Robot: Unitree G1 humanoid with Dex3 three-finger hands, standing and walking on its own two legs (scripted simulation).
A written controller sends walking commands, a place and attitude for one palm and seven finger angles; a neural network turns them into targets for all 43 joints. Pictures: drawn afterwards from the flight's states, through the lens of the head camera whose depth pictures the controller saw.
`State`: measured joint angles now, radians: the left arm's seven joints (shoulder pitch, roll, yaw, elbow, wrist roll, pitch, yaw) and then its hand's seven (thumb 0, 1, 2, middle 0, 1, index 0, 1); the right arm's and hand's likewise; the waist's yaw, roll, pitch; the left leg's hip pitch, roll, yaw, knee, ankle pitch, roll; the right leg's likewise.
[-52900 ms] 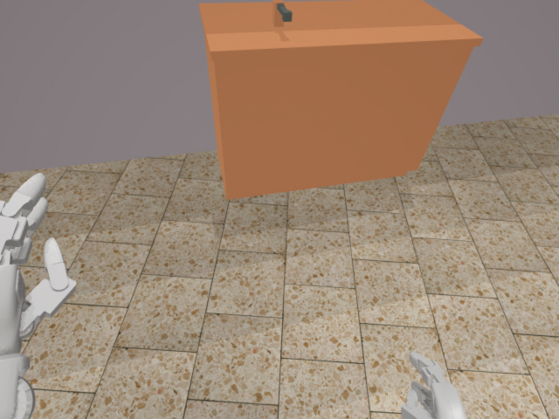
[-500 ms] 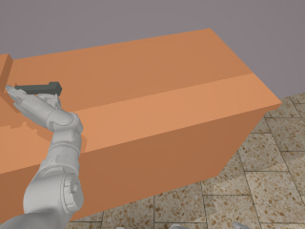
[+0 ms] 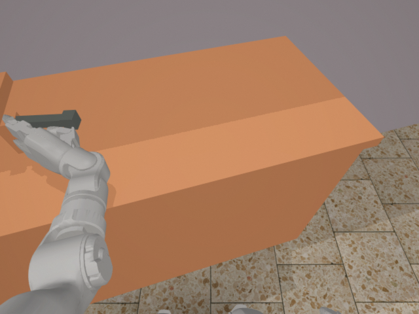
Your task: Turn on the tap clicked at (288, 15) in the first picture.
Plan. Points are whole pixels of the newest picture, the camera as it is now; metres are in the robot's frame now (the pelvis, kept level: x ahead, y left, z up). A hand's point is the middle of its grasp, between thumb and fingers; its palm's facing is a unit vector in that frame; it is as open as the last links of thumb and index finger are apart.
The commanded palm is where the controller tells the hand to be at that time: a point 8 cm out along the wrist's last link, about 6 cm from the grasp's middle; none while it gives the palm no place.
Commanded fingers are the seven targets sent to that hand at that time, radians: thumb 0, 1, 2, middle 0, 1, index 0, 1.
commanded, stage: push the lever round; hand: left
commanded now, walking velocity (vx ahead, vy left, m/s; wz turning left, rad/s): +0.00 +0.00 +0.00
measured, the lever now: (70, 120) +0.47 +0.27 +0.12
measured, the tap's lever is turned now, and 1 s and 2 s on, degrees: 77 77 78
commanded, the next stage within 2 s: lift the hand up off the lever in 0.20 s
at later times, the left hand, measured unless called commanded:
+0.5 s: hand (72, 131) +0.45 +0.26 +0.11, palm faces +0.86 -0.50 -0.08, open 8.2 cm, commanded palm +0.44 +0.28 +0.12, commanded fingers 0.00 0.90 0.90 -0.15 -0.15 -0.15 -0.15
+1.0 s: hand (71, 130) +0.45 +0.26 +0.11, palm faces +0.86 -0.51 -0.08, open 8.0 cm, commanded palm +0.44 +0.28 +0.14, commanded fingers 0.00 0.90 0.90 -0.15 -0.15 -0.15 -0.15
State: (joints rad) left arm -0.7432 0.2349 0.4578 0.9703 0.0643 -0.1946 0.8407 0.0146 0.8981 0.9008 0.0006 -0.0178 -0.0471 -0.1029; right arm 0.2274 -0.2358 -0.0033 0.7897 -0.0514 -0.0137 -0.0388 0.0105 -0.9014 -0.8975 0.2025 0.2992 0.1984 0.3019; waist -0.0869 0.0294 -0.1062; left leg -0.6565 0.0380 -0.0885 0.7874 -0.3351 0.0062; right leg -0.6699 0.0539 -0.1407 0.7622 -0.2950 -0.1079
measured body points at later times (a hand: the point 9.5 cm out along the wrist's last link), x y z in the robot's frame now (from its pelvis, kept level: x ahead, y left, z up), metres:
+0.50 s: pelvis -0.01 +0.00 +0.00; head +0.04 -0.01 +0.45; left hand +0.40 +0.28 +0.12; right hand +0.07 -0.26 -0.13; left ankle +0.04 +0.17 -0.70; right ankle +0.06 -0.04 -0.70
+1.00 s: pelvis -0.01 +0.01 +0.00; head +0.03 +0.00 +0.45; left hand +0.40 +0.28 +0.12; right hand +0.07 -0.25 -0.13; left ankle +0.04 +0.17 -0.70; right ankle +0.06 -0.04 -0.70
